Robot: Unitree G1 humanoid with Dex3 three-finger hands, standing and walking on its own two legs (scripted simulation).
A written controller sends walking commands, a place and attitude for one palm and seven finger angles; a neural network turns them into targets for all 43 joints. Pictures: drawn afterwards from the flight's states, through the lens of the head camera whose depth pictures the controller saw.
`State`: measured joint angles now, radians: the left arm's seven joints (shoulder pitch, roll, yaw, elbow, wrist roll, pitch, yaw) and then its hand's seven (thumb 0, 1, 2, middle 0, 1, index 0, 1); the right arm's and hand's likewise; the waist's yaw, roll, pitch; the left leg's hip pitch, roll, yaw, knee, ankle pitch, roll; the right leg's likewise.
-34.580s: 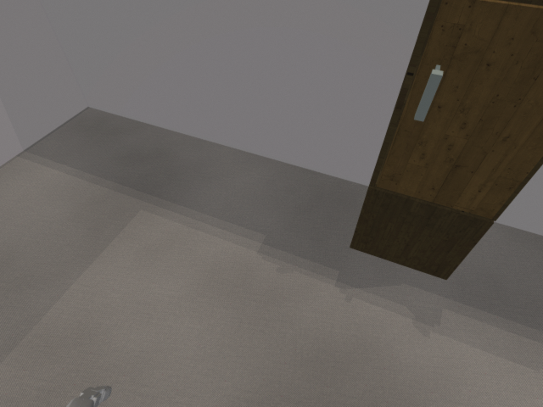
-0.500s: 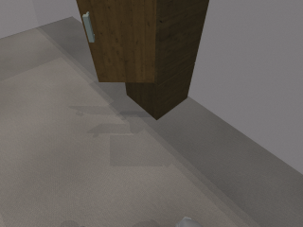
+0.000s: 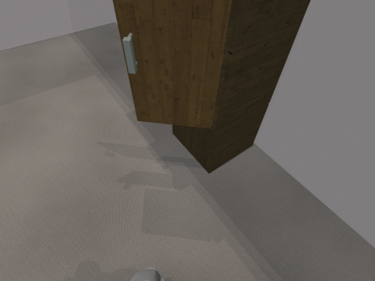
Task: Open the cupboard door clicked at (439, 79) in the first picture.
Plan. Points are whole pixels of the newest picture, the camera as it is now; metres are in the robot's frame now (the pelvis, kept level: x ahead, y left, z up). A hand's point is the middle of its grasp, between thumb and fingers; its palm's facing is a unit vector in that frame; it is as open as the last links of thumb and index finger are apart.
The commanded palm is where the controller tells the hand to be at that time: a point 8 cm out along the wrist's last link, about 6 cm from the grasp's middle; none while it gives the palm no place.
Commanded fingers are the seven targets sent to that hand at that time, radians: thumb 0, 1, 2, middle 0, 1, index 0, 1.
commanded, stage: take the last steps up to it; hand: left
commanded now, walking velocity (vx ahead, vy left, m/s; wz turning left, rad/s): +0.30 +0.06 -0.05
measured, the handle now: (131, 53) +0.81 +0.30 +0.03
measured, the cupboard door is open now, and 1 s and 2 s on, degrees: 47 47 47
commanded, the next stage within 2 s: come to a stop and stand still in 0.42 s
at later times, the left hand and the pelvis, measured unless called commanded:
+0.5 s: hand (124, 213) +0.30 +0.22 -0.16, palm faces -0.08 -0.97 -0.21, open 7.4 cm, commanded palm none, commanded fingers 0.00 0.90 0.90 -0.20 -0.30 -0.20 -0.30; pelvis +0.18 +0.04 -0.01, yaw -4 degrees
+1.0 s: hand (108, 220) +0.29 +0.26 -0.19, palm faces +0.00 -0.98 -0.21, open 7.4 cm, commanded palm none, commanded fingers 0.00 0.90 0.90 -0.20 -0.30 -0.20 -0.30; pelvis +0.23 +0.07 -0.01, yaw -4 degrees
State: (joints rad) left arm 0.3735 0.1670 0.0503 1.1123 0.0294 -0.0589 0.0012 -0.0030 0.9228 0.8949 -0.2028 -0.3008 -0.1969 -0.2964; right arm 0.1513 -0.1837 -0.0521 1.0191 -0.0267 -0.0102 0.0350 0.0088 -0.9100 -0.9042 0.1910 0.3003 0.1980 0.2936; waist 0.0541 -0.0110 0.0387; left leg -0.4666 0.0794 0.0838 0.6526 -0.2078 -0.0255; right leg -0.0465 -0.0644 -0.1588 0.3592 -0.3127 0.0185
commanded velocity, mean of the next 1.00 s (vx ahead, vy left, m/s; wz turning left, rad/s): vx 0.01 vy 0.01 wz -0.03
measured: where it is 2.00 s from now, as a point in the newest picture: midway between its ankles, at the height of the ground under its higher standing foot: outside the picture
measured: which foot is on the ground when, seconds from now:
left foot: up 0.00-0.04, down 0.06-0.54, up 0.56-0.84, down 0.86-1.00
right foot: down 0.00-0.06, up 0.08-0.50, down 0.52-0.86, up 0.88-1.00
